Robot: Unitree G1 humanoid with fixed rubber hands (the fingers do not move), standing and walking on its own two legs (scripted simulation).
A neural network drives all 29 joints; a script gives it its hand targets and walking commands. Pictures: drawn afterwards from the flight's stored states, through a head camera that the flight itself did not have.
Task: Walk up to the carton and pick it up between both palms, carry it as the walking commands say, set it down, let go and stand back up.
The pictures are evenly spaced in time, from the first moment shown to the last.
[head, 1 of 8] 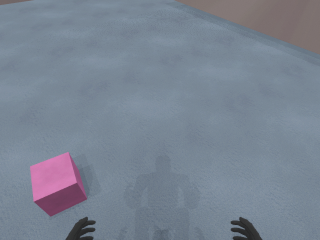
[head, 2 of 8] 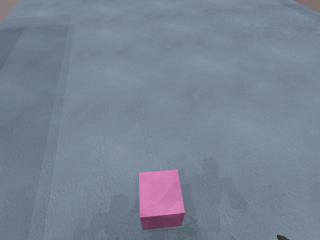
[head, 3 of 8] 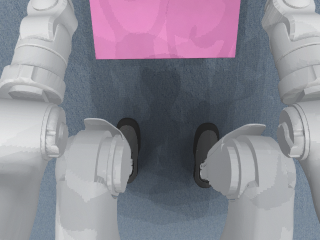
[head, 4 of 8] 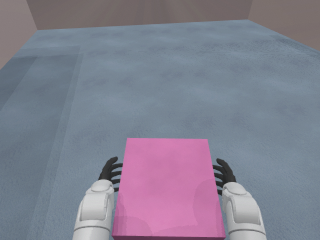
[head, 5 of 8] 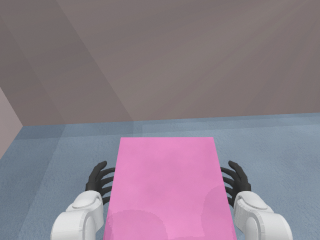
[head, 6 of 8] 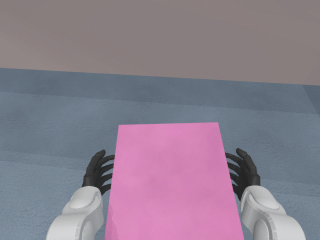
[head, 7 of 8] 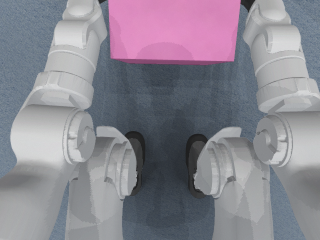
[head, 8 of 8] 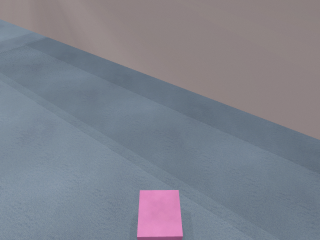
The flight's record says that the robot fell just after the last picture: no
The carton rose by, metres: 0.69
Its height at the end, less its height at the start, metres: +0.00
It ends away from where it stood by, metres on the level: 3.35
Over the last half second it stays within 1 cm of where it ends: yes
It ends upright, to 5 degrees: yes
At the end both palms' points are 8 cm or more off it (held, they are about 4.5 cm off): yes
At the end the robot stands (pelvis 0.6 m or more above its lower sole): yes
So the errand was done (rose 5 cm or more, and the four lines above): yes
